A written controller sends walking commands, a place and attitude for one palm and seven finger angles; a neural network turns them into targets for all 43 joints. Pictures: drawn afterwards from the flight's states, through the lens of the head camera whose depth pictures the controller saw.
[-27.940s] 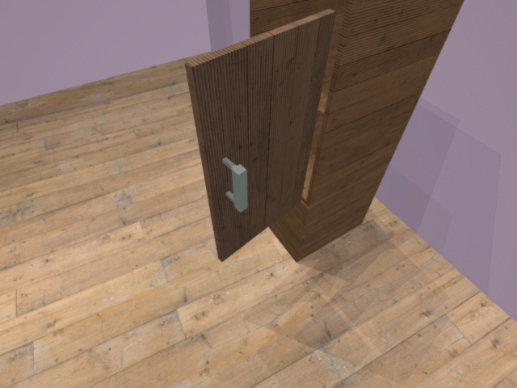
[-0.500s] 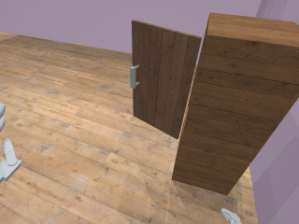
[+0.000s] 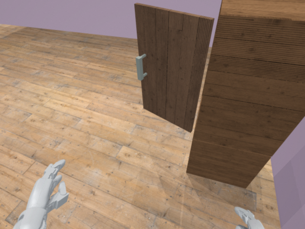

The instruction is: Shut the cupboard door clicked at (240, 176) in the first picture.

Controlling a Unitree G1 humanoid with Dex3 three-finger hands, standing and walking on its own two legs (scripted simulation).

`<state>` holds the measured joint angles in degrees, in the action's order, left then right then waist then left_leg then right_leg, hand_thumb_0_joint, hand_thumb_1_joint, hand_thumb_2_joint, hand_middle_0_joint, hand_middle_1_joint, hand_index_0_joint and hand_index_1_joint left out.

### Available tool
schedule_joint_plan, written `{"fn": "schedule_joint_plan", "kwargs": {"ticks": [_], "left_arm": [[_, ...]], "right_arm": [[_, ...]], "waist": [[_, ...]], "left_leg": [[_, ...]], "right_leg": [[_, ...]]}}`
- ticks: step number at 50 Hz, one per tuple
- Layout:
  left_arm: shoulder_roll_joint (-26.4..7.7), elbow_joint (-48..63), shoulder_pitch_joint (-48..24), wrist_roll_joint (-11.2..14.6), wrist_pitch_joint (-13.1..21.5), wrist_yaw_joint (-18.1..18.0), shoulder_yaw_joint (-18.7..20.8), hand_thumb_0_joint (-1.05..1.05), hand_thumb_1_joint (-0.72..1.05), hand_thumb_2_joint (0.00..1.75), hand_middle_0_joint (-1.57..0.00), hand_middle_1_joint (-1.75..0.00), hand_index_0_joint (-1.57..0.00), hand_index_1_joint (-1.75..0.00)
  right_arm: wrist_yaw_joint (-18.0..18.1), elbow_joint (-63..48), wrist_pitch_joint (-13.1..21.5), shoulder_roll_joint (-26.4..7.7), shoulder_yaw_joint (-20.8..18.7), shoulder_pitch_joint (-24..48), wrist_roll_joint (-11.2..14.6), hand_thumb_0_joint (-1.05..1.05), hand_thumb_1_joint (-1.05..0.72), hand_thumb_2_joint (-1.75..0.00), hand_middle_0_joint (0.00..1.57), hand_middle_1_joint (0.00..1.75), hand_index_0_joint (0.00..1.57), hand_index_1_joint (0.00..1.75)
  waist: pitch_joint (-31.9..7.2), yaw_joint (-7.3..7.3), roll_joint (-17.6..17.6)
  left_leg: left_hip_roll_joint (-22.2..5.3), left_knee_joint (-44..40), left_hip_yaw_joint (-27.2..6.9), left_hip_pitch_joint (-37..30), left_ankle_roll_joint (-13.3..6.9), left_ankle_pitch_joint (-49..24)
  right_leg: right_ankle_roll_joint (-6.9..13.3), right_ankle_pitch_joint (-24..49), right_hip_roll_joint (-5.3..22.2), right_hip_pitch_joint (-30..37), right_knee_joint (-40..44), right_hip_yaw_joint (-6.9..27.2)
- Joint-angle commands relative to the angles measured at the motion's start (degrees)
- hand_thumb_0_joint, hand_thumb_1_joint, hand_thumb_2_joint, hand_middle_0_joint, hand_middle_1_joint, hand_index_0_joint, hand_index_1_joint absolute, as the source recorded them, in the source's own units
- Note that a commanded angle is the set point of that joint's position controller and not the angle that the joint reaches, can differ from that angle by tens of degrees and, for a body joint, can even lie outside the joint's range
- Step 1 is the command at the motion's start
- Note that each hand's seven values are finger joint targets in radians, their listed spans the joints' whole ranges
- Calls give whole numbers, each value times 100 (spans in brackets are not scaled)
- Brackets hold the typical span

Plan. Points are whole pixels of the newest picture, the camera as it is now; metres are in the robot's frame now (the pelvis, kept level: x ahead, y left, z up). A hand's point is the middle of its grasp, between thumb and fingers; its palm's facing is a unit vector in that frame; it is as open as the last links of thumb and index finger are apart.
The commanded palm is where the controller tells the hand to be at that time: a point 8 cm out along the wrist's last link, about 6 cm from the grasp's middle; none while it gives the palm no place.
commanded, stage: let the arm hang, fingers relaxed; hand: left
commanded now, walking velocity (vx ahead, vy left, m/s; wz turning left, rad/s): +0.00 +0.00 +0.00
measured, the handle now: (142, 67) +0.84 +0.11 -0.01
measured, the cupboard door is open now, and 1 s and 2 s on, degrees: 70 70 70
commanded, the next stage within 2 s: look to check the result in 0.96 s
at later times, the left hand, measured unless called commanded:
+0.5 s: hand out of the picture -0.08 +0.18 -0.16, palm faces +0.03 -0.98 -0.22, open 7.3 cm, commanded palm none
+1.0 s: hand out of the picture -0.03 +0.14 -0.17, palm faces +0.04 -0.99 -0.13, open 7.4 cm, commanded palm none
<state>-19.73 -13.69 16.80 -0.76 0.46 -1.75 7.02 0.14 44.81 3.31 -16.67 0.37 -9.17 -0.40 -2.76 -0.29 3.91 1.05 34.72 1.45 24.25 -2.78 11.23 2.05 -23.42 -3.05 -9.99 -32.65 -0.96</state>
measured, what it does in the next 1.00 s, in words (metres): stands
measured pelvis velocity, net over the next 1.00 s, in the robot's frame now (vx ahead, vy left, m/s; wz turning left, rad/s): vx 0.01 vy -0.01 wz -0.01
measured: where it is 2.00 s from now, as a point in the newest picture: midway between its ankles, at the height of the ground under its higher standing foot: outside the picture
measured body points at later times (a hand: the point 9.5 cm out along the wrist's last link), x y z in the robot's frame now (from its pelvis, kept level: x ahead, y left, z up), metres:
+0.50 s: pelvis +0.00 +0.00 +0.01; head +0.01 +0.00 +0.46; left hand -0.08 +0.23 -0.14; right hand -0.01 -0.23 -0.15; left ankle +0.07 +0.09 -0.73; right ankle -0.07 -0.10 -0.73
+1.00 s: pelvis +0.01 -0.01 +0.01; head +0.00 +0.00 +0.46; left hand -0.03 +0.19 -0.15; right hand -0.02 -0.22 -0.15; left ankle +0.07 +0.09 -0.73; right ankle -0.07 -0.10 -0.73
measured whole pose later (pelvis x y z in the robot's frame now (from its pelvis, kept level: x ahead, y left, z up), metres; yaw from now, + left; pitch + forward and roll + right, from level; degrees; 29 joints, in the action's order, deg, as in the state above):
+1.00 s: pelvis +0.01 -0.01 +0.01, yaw -1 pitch -2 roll +0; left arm -5.8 -65.2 21.4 -0.4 0.2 -2.4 -0.1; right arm 2.4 65.7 -0.5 -6.5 0.1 -18.6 -0.8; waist 0.2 0.6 -1.3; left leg 1.2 24.4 2.1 15.3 -2.1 7.3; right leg 2.5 -19.0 -2.8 -1.7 -22.5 0.2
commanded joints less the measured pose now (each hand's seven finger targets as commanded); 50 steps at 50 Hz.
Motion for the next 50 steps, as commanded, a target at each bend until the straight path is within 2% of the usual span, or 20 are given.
{"fn": "schedule_joint_plan", "kwargs": {"ticks": [1,2,3,5,7,8,9,10,12,13,16,23,26,35,39,44,49,50], "left_arm": [[-390,-1208,-17,-64,-59,74,-326,0,90,90,-20,-30,-20,-30],[-347,-1561,-99,-60,-86,48,-376,0,90,90,-20,-30,-20,-30],[-339,-1894,-60,-59,-106,28,-416,0,90,90,-20,-30,-20,-30],[-206,-2536,8,-22,-118,4,-485,0,90,90,-20,-30,-20,-30],[-77,-3151,200,7,-125,13,-518,0,90,90,-20,-30,-20,-30],[-67,-3414,287,2,-114,17,-519,0,90,90,-20,-30,-20,-30],[112,-3601,392,-7,-105,12,-451,0,90,90,-20,-30,-20,-30],[115,-3804,456,10,-105,21,-478,0,90,90,-20,-30,-20,-30],[162,-4128,560,21,-94,36,-518,0,90,90,-20,-30,-20,-30],[178,-4261,588,12,-79,32,-527,0,90,90,-20,-30,-20,-30],[275,-4611,681,28,-46,24,-594,0,90,90,-20,-30,-20,-30],[477,-5059,1013,26,-33,-36,-652,0,90,90,-20,-30,-20,-30],[586,-5148,1096,29,-54,-57,-669,0,90,90,-20,-30,-20,-30],[734,-5190,1227,17,-53,-95,-652,0,90,90,-20,-30,-20,-30],[774,-5174,1225,17,-21,-105,-638,0,90,90,-20,-30,-20,-30],[805,-5156,1180,24,-10,-113,-628,0,90,90,-20,-30,-20,-30],[824,-5164,1164,22,-9,-115,-625,0,90,90,-20,-30,-20,-30],[805,-5158,1157,31,-7,-111,-629,0,90,90,-20,-30,-20,-30]], "right_arm": [[46,-381,-169,-690,-238,-26,-82,0,-90,-90,20,30,20,30],[45,-253,-245,-606,-213,-69,-111,0,-90,-90,20,30,20,30],[40,-136,-286,-554,-173,-132,-136,0,-90,-90,20,30,20,30],[70,159,-321,-431,-110,-238,-126,0,-90,-90,20,30,20,30],[107,426,-331,-391,-75,-205,-104,0,-90,-90,20,30,20,30],[129,538,-336,-366,-67,-209,-85,0,-90,-90,20,30,20,30],[156,637,-338,-271,-92,-284,-108,0,-90,-90,20,30,20,30],[168,763,-348,-223,-85,-324,-98,0,-90,-90,20,30,20,30],[191,974,-349,-187,-89,-466,-76,0,-90,-90,20,30,20,30],[210,1055,-348,-199,-113,-547,-53,0,-90,-90,20,30,20,30],[230,1337,-346,-195,-132,-712,-26,0,-90,-90,20,30,20,30],[247,1729,-377,11,-143,-964,5,0,-90,-90,20,30,20,30],[245,1854,-394,126,-120,-1032,-13,0,-90,-90,20,30,20,30],[242,1974,-389,371,-99,-1161,-27,0,-90,-90,20,30,20,30],[245,1964,-361,424,-99,-1185,-25,0,-90,-90,20,30,20,30],[258,1972,-346,457,-94,-1232,-26,0,-90,-90,20,30,20,30],[266,1956,-351,439,-107,-1236,-25,0,-90,-90,20,30,20,30],[267,1955,-340,416,-98,-1245,-25,0,-90,-90,20,30,20,30]], "waist": [[12,112,-1448],[125,133,-1193],[136,126,-738],[88,100,-31],[213,17,422],[310,-18,386],[214,-13,643],[196,-18,753],[220,-2,667],[258,0,290],[346,53,-129],[702,56,-606],[916,64,-577],[1107,36,-427],[996,31,-481],[996,45,-292],[992,51,-334],[898,47,-281]], "left_leg": [[-403,187,-604,-866,81,-1308],[-392,86,-601,-930,100,-1218],[-440,-49,-616,-1041,106,-1537],[-611,-510,-876,-1088,14,-1606],[-677,-924,-1057,-973,-46,-1027],[-673,-974,-1069,-946,-45,-954],[-685,-1082,-1066,-972,-45,-711],[-658,-1137,-1047,-1039,-26,-566],[-671,-1297,-1021,-1139,-12,-339],[-693,-1275,-1021,-1231,-29,-470],[-700,-1315,-924,-1440,-14,-458],[-672,-1409,-747,-1548,-14,-356],[-658,-1522,-749,-1461,1,-120],[-604,-1613,-735,-1252,9,-9],[-586,-1481,-663,-1317,13,-361],[-595,-1440,-649,-1345,22,-514],[-614,-1431,-640,-1387,28,-532],[-613,-1416,-645,-1415,24,-599]], "right_leg": [[434,2796,1214,-605,625,880],[446,2463,1201,-654,708,892],[366,2420,1116,-576,662,830],[210,1631,875,-326,726,717],[160,881,739,-169,964,689],[165,866,734,-120,1125,709],[197,818,763,-11,1215,720],[213,819,755,19,1265,712],[224,788,736,21,1375,698],[214,878,711,20,1449,674],[201,900,753,-103,1605,681],[173,714,762,-346,1741,639],[154,514,747,-480,1709,641],[135,461,739,-515,1626,640],[124,730,782,-426,1651,646],[123,865,779,-378,1668,663],[122,912,762,-364,1669,658],[113,994,767,-294,1653,660]]}}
